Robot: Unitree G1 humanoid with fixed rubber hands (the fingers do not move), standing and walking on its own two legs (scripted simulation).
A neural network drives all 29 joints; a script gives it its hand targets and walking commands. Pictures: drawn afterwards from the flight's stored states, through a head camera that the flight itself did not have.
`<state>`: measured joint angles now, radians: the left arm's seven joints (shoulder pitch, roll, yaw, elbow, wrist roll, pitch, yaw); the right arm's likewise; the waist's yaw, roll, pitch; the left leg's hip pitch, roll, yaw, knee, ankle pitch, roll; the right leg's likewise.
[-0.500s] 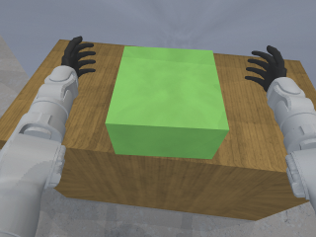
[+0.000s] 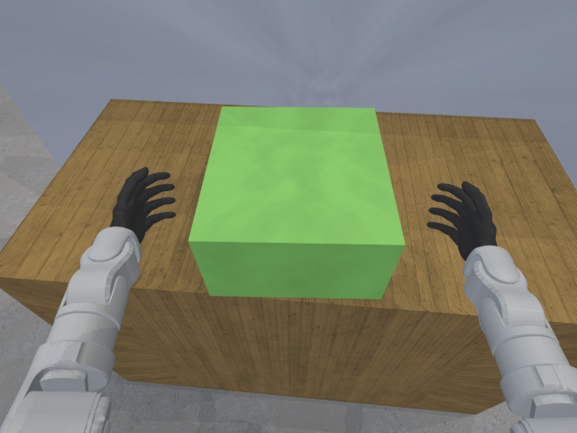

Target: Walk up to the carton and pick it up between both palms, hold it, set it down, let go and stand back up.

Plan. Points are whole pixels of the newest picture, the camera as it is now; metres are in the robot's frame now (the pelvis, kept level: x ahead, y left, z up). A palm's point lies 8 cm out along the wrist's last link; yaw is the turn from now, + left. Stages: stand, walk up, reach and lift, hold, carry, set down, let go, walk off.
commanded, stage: set down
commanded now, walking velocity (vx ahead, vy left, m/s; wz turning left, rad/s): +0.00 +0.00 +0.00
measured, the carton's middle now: (296, 196) +0.50 +0.01 +0.01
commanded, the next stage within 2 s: let go in 1.52 s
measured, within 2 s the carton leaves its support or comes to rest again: neither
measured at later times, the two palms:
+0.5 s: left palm (118, 301) +0.29 +0.25 +0.03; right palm (477, 315) +0.28 -0.22 +0.03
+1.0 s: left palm (113, 366) +0.22 +0.25 -0.01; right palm (473, 369) +0.22 -0.22 -0.01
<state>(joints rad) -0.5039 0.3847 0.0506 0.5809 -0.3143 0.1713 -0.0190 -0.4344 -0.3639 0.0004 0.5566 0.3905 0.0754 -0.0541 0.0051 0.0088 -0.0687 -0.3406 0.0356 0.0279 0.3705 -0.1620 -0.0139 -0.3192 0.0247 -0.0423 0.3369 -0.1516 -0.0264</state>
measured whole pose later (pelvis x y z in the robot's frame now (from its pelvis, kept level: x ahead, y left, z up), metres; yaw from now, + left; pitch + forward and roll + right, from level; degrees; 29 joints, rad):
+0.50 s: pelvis +0.01 +0.01 +0.00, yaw -1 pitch +2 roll +0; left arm -0.04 0.31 0.05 0.27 -0.27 0.07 0.00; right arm 0.00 -0.30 -0.04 0.29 0.33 -0.03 -0.01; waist 0.02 0.01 0.02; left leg -0.19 0.02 0.04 0.34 -0.18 0.00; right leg -0.18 0.02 -0.01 0.31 -0.16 -0.01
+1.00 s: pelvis +0.02 +0.01 +0.00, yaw -1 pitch -2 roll +0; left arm 0.18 0.29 -0.01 0.36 -0.24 -0.12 0.00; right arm 0.22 -0.23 -0.02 0.33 0.23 -0.15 -0.01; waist 0.04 0.00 0.04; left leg -0.11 0.02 0.03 0.34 -0.21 0.00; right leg -0.10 0.02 0.00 0.33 -0.20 -0.02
